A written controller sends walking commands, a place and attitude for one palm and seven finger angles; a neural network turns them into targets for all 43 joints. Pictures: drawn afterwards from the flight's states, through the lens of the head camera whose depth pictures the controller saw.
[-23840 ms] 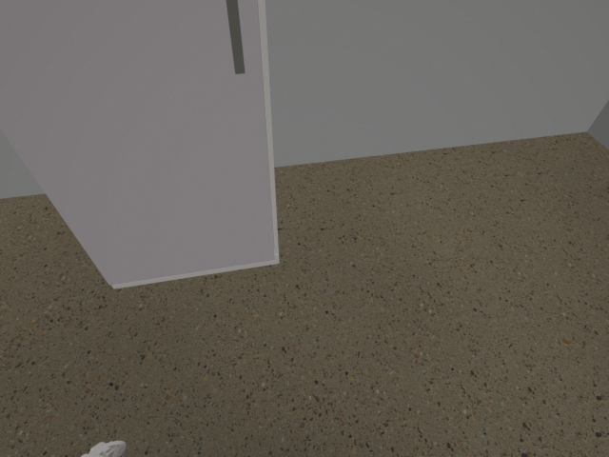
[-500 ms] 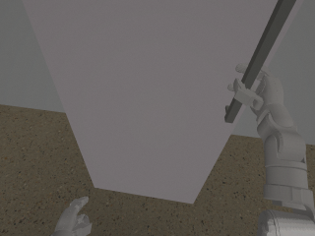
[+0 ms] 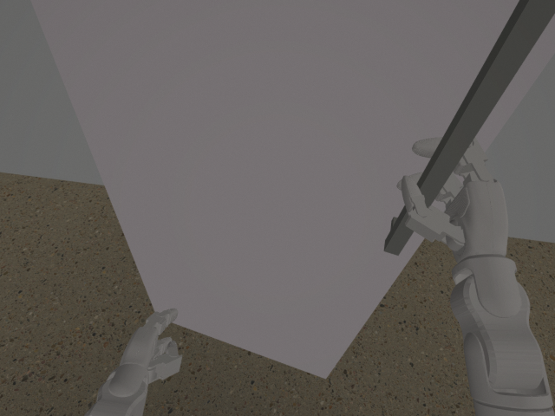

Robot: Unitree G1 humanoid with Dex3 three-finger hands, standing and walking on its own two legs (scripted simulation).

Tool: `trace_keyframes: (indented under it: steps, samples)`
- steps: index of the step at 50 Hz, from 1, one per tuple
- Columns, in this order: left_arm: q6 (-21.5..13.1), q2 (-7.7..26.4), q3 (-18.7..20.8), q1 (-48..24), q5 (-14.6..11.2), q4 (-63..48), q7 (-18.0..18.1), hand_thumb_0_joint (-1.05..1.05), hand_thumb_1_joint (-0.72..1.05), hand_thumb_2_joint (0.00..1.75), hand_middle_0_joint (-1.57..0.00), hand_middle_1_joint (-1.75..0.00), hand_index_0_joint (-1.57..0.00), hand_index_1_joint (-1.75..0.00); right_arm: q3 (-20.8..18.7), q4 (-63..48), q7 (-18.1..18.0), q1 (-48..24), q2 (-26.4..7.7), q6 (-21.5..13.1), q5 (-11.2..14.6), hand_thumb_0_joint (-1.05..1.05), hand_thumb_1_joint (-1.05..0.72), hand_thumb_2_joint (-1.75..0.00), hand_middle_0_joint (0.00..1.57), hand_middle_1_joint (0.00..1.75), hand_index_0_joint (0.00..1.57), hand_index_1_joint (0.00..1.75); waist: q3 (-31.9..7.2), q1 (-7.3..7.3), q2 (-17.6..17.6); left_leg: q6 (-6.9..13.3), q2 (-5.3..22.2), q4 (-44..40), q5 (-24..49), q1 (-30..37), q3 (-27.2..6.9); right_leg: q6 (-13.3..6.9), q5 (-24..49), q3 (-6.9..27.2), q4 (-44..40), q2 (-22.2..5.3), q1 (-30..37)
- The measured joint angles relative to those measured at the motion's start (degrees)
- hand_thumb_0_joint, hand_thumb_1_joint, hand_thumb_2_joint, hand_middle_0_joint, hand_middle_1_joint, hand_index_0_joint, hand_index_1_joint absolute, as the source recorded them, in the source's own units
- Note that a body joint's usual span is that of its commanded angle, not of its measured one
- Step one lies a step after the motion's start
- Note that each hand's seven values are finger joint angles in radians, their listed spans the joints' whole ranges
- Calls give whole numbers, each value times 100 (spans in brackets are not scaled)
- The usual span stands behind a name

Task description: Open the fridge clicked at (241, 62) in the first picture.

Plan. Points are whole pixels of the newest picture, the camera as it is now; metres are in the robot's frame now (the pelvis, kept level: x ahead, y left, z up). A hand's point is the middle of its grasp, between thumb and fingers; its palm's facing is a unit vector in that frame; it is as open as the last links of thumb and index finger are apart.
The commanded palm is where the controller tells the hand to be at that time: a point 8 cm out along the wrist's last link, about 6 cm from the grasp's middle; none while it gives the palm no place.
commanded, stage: walk backward, drawing the door open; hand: right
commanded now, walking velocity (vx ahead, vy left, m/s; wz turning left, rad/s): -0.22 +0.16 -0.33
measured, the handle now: (446, 145) +0.36 -0.15 +0.26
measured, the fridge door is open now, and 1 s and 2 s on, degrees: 13 35 63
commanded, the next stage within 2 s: none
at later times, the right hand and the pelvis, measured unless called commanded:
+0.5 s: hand (398, 281) +0.22 -0.09 +0.20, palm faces +0.08 +0.96 -0.26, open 7.6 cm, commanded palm +0.18 -0.14 +0.22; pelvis -0.10 +0.04 +0.00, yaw -8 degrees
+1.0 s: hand (321, 387) +0.12 -0.01 +0.20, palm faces +0.29 +0.92 -0.27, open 7.8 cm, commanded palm +0.07 -0.04 +0.20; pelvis -0.14 +0.20 -0.01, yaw -27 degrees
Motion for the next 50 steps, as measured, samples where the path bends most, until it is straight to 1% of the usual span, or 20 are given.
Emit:
trace_keyframes:
  steps: [4,6,10,15,17,18,20,22,24,26,29,31,33,36,38,40,42,44,47,50]
  samples:
    - [17,-103,70,67,63,-5,-6,1,91,90,-20,-30,-20,-30,-14,-93,-119,130,-54,-366,-124,-6,-64,-74,44,140,20,129,188,76,33,-80,17,364,-48,-248,-3,79,56,-13,-28,4,-61]
    - [-25,-154,70,161,90,23,-8,1,91,90,-20,-30,-20,-30,-65,-80,-163,180,-68,-485,-160,-6,-65,-74,45,140,19,128,235,128,42,6,20,305,-112,-242,2,105,112,-11,6,11,-117]
    - [-99,-174,90,350,85,144,7,1,91,90,-20,-30,-20,-30,-137,19,-206,207,-10,-720,-243,-7,-65,-73,45,140,17,128,331,276,-125,389,-130,3,150,-227,164,88,248,133,255,-113,-395]
    - [-309,-167,145,628,62,324,123,1,91,90,-20,-30,-20,-30,-12,-33,-184,133,-16,-958,-445,-9,-66,-71,43,140,13,120,388,362,-104,492,-194,97,257,-507,381,-12,-208,364,1085,-84,-738]
    - [-431,-148,174,710,75,382,158,1,91,90,-20,-30,-20,-30,70,-135,-177,79,-33,-986,-518,-10,-66,-71,43,140,12,116,429,418,-91,516,-180,253,218,-661,507,-2,-149,368,923,-125,-627]
    - [-495,-146,199,731,76,413,168,1,91,90,-20,-30,-20,-30,113,-175,-171,26,-51,-992,-544,-10,-66,-70,43,140,12,114,471,455,-74,512,-147,352,186,-737,578,96,-260,366,744,-131,-564]
    - [-606,-189,233,686,89,489,173,1,91,90,-20,-30,-20,-30,146,-219,-167,-72,-107,-1025,-555,-11,-66,-70,42,141,12,112,627,440,74,329,5,614,180,-909,541,191,-71,326,525,-15,-526]
    - [-749,-258,280,664,187,504,150,1,91,90,-20,-30,-20,-30,129,-184,-133,-164,-130,-1074,-520,-11,-66,-70,42,140,12,111,738,464,93,15,-43,1460,-227,-1286,172,181,200,378,297,28,-535]
    - [-848,-346,299,634,233,550,104,1,91,90,-20,-30,-20,-30,128,-123,-56,-296,-122,-1083,-507,-10,-66,-71,41,139,11,112,846,490,48,-70,-142,2116,-623,-1520,-177,211,429,567,57,-4,-533]
    - [-927,-428,282,590,226,604,47,1,91,90,-20,-30,-20,-30,160,-63,-10,-459,-110,-1066,-529,-10,-65,-72,41,139,11,112,936,450,20,-120,-111,1954,-671,-1475,-364,298,606,764,-84,-84,-562]
    - [-1046,-555,223,521,168,600,-32,1,91,90,-20,-30,-20,-30,152,-84,22,-624,-163,-955,-557,-10,-65,-73,42,139,11,113,985,362,103,-205,108,812,-179,-1027,-482,499,711,972,-64,-161,-687]
    - [-1077,-581,182,389,110,558,-68,1,91,90,-20,-30,-20,-30,56,-142,13,-629,-186,-932,-573,-11,-64,-75,43,139,10,113,1063,346,73,-160,85,278,597,-820,-342,582,681,1107,103,-264,-792]
    - [-1037,-521,205,263,58,519,-70,1,91,90,-20,-30,-20,-30,11,-193,-7,-542,-139,-946,-579,-11,-63,-76,43,139,11,113,1103,476,-63,16,-30,258,642,-804,-94,400,314,1092,516,-365,-971]
    - [-994,-393,300,202,68,489,44,1,91,90,-20,-30,-20,-30,140,-377,-11,-366,-50,-884,-650,-11,-63,-75,43,139,11,112,975,537,37,190,88,345,504,-921,131,277,-799,687,2076,-146,-1309]
    - [-1026,-296,346,214,119,458,138,1,91,90,-20,-30,-20,-30,313,-482,6,-332,6,-850,-743,-11,-63,-75,43,138,11,111,918,525,150,247,207,380,494,-992,281,246,-1137,341,2399,-84,-1244]
    - [-1057,-210,375,244,149,411,204,1,91,90,-20,-30,-20,-30,512,-546,32,-387,29,-809,-826,-11,-64,-74,42,137,11,109,868,532,246,281,327,462,467,-1088,492,238,-1049,35,1881,-105,-944]
    - [-1094,-113,394,299,167,291,220,1,91,90,-20,-30,-20,-30,673,-622,52,-494,28,-715,-877,-12,-64,-74,42,136,11,106,773,508,247,279,377,819,344,-1353,700,159,-208,-92,794,-203,-468]
    - [-1114,-192,489,232,214,280,174,1,91,90,-20,-30,-20,-30,732,-541,82,-691,-38,-757,-867,-12,-64,-74,43,136,10,103,896,479,408,13,386,1893,-236,-1761,418,214,-230,10,595,-104,-412]
    - [-1145,-304,474,128,264,379,33,1,91,90,-20,-30,-20,-30,678,-352,230,-765,-16,-1005,-815,-12,-64,-75,43,136,10,105,1124,442,332,-169,126,3191,-783,-2213,-19,329,4,395,389,-220,-389]
    - [-1187,-382,435,120,202,430,-89,1,91,90,-20,-30,-20,-30,635,-376,333,-725,27,-1097,-763,-12,-62,-78,44,136,10,107,1227,315,154,-260,167,2710,-520,-2126,-243,509,262,778,157,-480,-422]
